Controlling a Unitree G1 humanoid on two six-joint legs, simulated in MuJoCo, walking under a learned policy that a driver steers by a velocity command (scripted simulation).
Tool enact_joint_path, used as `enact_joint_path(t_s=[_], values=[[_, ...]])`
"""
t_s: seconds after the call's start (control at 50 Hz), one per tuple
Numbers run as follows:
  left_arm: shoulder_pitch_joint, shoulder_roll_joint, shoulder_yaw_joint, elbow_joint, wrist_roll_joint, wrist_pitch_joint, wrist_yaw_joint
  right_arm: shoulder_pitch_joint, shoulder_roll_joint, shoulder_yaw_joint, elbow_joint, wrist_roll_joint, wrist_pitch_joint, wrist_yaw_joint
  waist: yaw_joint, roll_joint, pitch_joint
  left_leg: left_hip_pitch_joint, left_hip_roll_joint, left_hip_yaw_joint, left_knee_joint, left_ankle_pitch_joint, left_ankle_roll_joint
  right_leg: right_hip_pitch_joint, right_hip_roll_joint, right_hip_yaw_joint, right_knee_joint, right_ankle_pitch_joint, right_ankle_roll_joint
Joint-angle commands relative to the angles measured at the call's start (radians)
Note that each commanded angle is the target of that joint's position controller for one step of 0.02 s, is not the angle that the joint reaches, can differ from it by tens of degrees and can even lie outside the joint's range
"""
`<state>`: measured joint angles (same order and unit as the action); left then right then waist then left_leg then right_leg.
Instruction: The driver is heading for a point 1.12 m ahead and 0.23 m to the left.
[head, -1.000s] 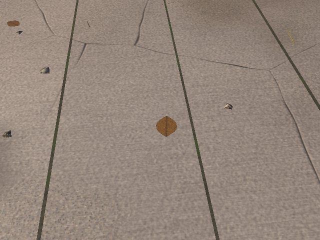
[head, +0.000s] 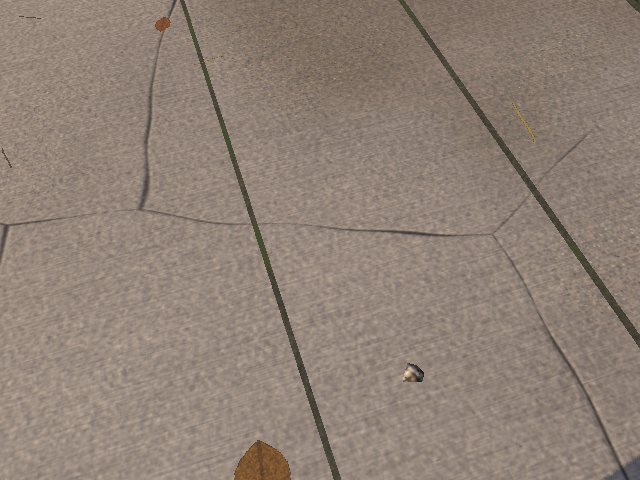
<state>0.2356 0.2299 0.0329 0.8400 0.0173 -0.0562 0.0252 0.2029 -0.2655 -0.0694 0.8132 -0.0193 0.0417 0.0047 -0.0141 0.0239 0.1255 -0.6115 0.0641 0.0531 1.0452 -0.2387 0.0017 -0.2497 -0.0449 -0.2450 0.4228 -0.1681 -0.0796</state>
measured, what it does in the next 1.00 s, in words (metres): steps on the spot, turning left: left foot, then right foot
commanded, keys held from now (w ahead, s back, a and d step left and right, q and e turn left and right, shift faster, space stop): q+shift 0.32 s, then shift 0.42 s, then e+shift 0.26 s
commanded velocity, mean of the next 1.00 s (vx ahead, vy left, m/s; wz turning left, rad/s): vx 0.03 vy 0.00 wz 0.37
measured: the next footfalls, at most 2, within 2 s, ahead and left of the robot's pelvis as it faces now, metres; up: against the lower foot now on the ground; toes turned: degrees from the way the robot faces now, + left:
left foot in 0.18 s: +0.14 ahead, +0.13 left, +0.00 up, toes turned +17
right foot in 0.66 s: +0.17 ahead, -0.06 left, +0.00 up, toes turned +27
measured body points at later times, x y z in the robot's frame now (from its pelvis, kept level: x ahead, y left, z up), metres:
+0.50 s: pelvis +0.07 +0.03 -0.01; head +0.11 +0.06 +0.44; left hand +0.10 +0.33 -0.12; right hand +0.30 -0.18 -0.11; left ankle +0.10 +0.11 -0.74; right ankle +0.15 -0.10 -0.69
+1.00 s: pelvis +0.07 +0.00 +0.00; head +0.11 +0.02 +0.45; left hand +0.06 +0.30 -0.12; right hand +0.32 -0.19 -0.11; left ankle +0.00 +0.09 -0.73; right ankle +0.14 -0.08 -0.74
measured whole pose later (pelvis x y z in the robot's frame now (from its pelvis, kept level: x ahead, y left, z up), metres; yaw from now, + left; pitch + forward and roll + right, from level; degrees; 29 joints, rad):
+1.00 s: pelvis +0.07 +0.00 +0.00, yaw +19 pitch +1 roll +1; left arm 0.24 0.28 0.08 0.77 0.00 0.04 -0.01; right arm 0.12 -0.27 -0.04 0.72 0.01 0.03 -0.04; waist 0.04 -0.02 0.06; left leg -0.22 -0.09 -0.06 0.57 -0.42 -0.01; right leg -0.31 0.07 0.13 0.47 -0.18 -0.03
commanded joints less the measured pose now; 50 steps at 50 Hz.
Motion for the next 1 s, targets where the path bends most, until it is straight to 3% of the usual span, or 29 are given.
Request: enact_joint_path(t_s=[0.02,0.08,0.14,0.16,0.18,0.2,0.22,0.24,0.26,0.28,0.3,0.32,0.36,0.4,0.46,0.56,0.6,0.64,0.66,0.68,0.7,0.72,0.74,0.78,0.82,0.86,0.94,1.0], values=[[-0.078,0.096,0.021,-0.086,-0.001,-0.009,0.003,0.080,0.002,0.005,-0.049,-0.006,0.015,0.022,-0.036,-0.162,-0.173,0.192,0.018,0.027,-0.168,0.143,0.014,-0.011,-0.244,0.012,-0.100,0.396,-0.094],[-0.051,0.136,0.040,-0.090,-0.004,0.010,-0.007,0.018,-0.035,-0.005,-0.096,-0.009,0.029,0.034,-0.008,-0.148,-0.168,0.217,0.001,0.066,-0.255,0.075,0.032,0.027,-0.306,0.011,-0.043,0.270,-0.073],[-0.039,0.163,0.056,-0.097,-0.005,0.037,-0.012,-0.008,-0.058,-0.019,-0.138,-0.007,0.031,0.033,0.005,-0.146,-0.137,0.234,-0.008,0.078,-0.339,-0.067,0.062,0.057,-0.362,0.016,0.048,0.177,-0.033],[-0.030,0.169,0.062,-0.094,-0.010,0.050,-0.013,0.021,-0.056,-0.022,-0.137,-0.009,0.024,0.030,-0.009,-0.110,-0.141,0.281,-0.019,0.078,-0.415,-0.055,0.075,0.055,-0.350,-0.005,0.136,0.135,-0.004],[0.013,0.168,0.067,-0.084,-0.006,0.063,-0.018,0.104,-0.093,-0.036,-0.112,-0.018,0.008,0.019,-0.038,0.019,-0.169,0.391,-0.011,-0.022,-0.528,0.031,0.105,0.006,-0.291,-0.030,0.337,0.028,0.046],[0.035,0.122,0.056,-0.121,0.006,0.074,-0.026,0.124,-0.239,-0.067,-0.120,-0.017,-0.008,-0.001,-0.012,0.304,-0.138,0.440,0.205,-0.391,-0.630,0.480,0.183,-0.194,-0.140,-0.063,0.628,-0.418,0.118],[-0.028,0.086,0.037,-0.196,0.015,0.092,-0.022,0.166,-0.314,-0.093,-0.129,0.006,-0.010,0.003,-0.040,0.336,-0.211,0.519,0.289,-0.702,-0.729,0.493,0.360,-0.404,0.034,0.152,0.793,-0.609,0.161],[-0.059,0.120,0.038,-0.187,0.019,0.093,-0.016,0.167,-0.281,-0.093,-0.137,0.017,-0.007,0.001,-0.053,0.170,-0.218,0.556,0.284,-0.649,-0.756,0.308,0.366,-0.457,0.002,0.243,0.844,-0.531,0.163],[-0.094,0.123,0.042,-0.188,0.008,0.084,-0.012,0.120,-0.237,-0.081,-0.142,0.012,0.000,-0.007,-0.041,0.112,-0.174,0.517,0.235,-0.562,-0.744,0.223,0.343,-0.461,-0.009,0.268,0.825,-0.431,0.152],[-0.115,0.116,0.040,-0.182,0.001,0.073,-0.006,0.059,-0.199,-0.069,-0.150,0.011,0.008,-0.011,-0.011,0.073,-0.141,0.474,0.173,-0.480,-0.740,0.224,0.296,-0.439,-0.027,0.286,0.764,-0.333,0.142],[-0.112,0.125,0.043,-0.181,0.011,0.071,-0.002,0.010,-0.165,-0.061,-0.170,0.019,0.011,-0.016,0.004,0.078,-0.151,0.450,0.128,-0.426,-0.728,0.255,0.265,-0.398,-0.032,0.291,0.719,-0.276,0.138],[-0.101,0.125,0.043,-0.173,0.019,0.076,-0.002,-0.006,-0.142,-0.054,-0.181,0.017,0.010,-0.013,0.009,0.066,-0.179,0.446,0.104,-0.400,-0.712,0.331,0.252,-0.362,-0.016,0.286,0.713,-0.250,0.136],[-0.062,0.104,0.038,-0.159,0.011,0.089,-0.005,0.013,-0.146,-0.054,-0.184,0.014,0.001,-0.004,0.011,0.011,-0.237,0.474,0.099,-0.369,-0.687,0.454,0.246,-0.322,0.003,0.280,0.674,-0.247,0.135],[-0.057,0.090,0.033,-0.160,0.002,0.097,-0.003,0.039,-0.160,-0.056,-0.178,0.007,-0.004,-0.001,-0.001,0.016,-0.246,0.481,0.096,-0.367,-0.691,0.432,0.243,-0.302,0.011,0.276,0.602,-0.247,0.133],[-0.067,0.094,0.031,-0.166,0.002,0.106,-0.001,0.044,-0.158,-0.050,-0.179,-0.002,0.000,0.000,-0.021,0.067,-0.231,0.445,0.089,-0.386,-0.718,0.256,0.237,-0.259,0.017,0.276,0.514,-0.228,0.123],[-0.051,0.104,0.031,-0.168,-0.006,0.101,-0.002,0.007,-0.154,-0.038,-0.180,-0.014,0.007,0.012,-0.025,0.100,-0.197,0.365,0.085,-0.429,-0.724,0.127,0.221,-0.130,0.050,0.253,0.355,-0.250,0.090],[-0.015,0.104,0.031,-0.163,-0.011,0.094,0.000,-0.007,-0.151,-0.033,-0.174,-0.012,0.009,0.012,-0.012,0.103,-0.188,0.354,0.087,-0.456,-0.709,0.144,0.206,-0.067,0.063,0.241,0.251,-0.243,0.070],[0.053,0.087,0.026,-0.146,-0.004,0.079,0.005,-0.031,-0.136,-0.024,-0.168,0.006,0.010,0.004,0.033,0.072,-0.175,0.289,0.050,-0.447,-0.663,0.105,0.150,0.075,0.067,0.236,0.000,-0.114,0.039],[0.040,0.128,0.029,-0.156,0.012,0.069,0.011,-0.013,-0.095,-0.011,-0.169,0.009,0.005,-0.001,0.016,-0.033,-0.161,0.242,-0.012,-0.399,-0.589,0.013,0.093,0.101,-0.050,0.377,-0.129,-0.144,0.012],[-0.017,0.207,0.040,-0.184,0.023,0.061,0.011,0.000,-0.050,0.002,-0.180,0.019,-0.001,-0.002,-0.014,-0.205,-0.146,0.151,-0.171,-0.237,-0.462,-0.131,0.045,0.090,-0.256,0.643,-0.238,-0.137,-0.063],[-0.037,0.198,0.041,-0.179,0.022,0.057,0.003,-0.030,-0.104,-0.012,-0.176,-0.004,0.000,-0.004,0.006,-0.234,-0.118,0.240,-0.187,-0.176,-0.321,-0.267,0.027,-0.061,-0.330,0.681,-0.223,0.002,-0.147],[-0.059,0.146,0.026,-0.179,0.014,0.051,-0.002,-0.021,-0.113,-0.018,-0.162,-0.003,0.000,0.000,-0.010,-0.170,-0.114,0.275,-0.173,-0.198,-0.237,-0.247,0.022,-0.073,-0.286,0.621,-0.210,0.075,-0.160],[-0.087,0.127,0.020,-0.175,0.007,0.048,-0.002,-0.003,-0.103,-0.018,-0.142,0.003,0.001,0.004,-0.026,-0.143,-0.106,0.283,-0.170,-0.195,-0.198,-0.210,0.013,-0.063,-0.232,0.541,-0.185,0.130,-0.140],[-0.109,0.090,0.003,-0.158,0.001,0.042,-0.006,0.026,-0.050,0.005,-0.114,-0.005,0.002,0.006,-0.044,-0.178,-0.131,0.324,-0.122,-0.150,-0.327,-0.159,-0.008,0.011,-0.131,0.449,-0.137,0.259,-0.080],[-0.027,0.175,0.039,-0.136,-0.006,0.052,-0.019,-0.034,-0.064,0.006,-0.123,0.001,-0.003,-0.010,0.020,-0.209,-0.140,0.276,-0.152,-0.078,-0.415,-0.188,-0.021,0.146,-0.103,0.479,-0.048,0.444,-0.086],[0.053,0.229,0.067,-0.117,-0.015,0.064,-0.026,-0.056,-0.084,0.001,-0.135,0.016,-0.005,-0.026,0.052,-0.198,-0.167,0.210,-0.162,-0.077,-0.413,-0.214,-0.026,0.250,-0.139,0.574,-0.011,0.547,-0.115],[0.036,0.223,0.088,-0.115,-0.012,0.082,-0.032,-0.066,-0.072,0.008,-0.154,0.027,-0.018,-0.045,0.048,-0.179,-0.194,0.205,-0.157,-0.108,-0.414,-0.226,-0.021,0.251,-0.143,0.696,-0.021,0.500,-0.134],[-0.064,0.219,0.099,-0.135,-0.018,0.098,-0.041,0.019,-0.064,0.011,-0.136,0.025,-0.030,-0.052,-0.014,-0.156,-0.208,0.384,-0.160,-0.107,-0.594,-0.120,0.005,0.100,-0.082,0.698,-0.016,0.328,-0.080]])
